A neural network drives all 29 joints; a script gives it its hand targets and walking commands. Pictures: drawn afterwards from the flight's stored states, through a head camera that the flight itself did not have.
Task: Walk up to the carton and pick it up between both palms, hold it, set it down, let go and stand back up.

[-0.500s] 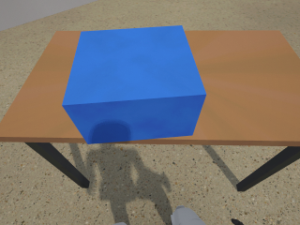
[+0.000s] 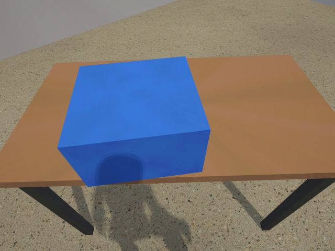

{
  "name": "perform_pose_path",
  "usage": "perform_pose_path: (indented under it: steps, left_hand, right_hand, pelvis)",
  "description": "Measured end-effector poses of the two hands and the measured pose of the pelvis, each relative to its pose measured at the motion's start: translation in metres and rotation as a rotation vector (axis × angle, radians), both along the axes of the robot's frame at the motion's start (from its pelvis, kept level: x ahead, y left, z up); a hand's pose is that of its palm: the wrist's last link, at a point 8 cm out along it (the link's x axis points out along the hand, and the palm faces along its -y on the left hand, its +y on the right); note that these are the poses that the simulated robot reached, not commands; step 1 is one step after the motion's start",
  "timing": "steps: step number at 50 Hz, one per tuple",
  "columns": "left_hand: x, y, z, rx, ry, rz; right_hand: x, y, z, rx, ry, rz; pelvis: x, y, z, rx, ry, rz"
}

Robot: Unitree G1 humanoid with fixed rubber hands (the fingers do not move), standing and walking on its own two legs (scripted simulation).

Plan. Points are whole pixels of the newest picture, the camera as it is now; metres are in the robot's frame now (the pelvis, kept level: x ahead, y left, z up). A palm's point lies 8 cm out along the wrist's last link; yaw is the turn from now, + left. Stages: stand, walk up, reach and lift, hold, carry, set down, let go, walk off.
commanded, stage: walk up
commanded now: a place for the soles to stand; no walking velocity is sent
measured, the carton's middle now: (139, 117) +0.45 +0.08 +0.06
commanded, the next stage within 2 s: reach and lift in 0.66 s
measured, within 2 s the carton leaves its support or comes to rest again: neither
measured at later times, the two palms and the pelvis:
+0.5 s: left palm out of the picture +0.05 +0.24 -0.14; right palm out of the picture +0.03 -0.25 -0.15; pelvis +0.00 +0.00 -0.01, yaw -2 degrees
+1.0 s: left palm out of the picture +0.13 +0.26 -0.10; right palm (260, 243) +0.16 -0.21 -0.12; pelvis -0.04 +0.00 -0.03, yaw +5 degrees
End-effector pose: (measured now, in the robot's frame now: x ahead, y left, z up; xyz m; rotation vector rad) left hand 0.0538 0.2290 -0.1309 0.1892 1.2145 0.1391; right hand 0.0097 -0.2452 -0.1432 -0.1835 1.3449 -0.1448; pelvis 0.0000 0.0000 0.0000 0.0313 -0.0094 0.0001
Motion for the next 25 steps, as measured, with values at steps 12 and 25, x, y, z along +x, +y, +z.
perform_pose_path:
  steps: [12,25]
  left_hand:
    - [0.007,0.007,-0.010,0.018,0.027,-0.028]
    - [-0.007,0.009,-0.012,0.031,0.069,-0.032]
  right_hand:
    - [0.015,0.006,-0.005,-0.001,-0.018,-0.012]
    - [0.017,-0.003,-0.006,-0.017,-0.022,-0.016]
  pelvis:
    - [0.004,0.000,-0.006,0.006,-0.010,-0.025]
    - [0.000,0.000,-0.008,0.010,-0.016,-0.039]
